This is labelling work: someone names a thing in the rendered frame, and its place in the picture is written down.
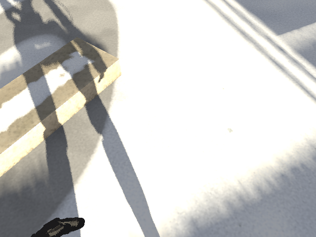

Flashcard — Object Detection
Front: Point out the left robot hand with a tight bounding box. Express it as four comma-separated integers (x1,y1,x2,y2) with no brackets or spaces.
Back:
31,217,85,237

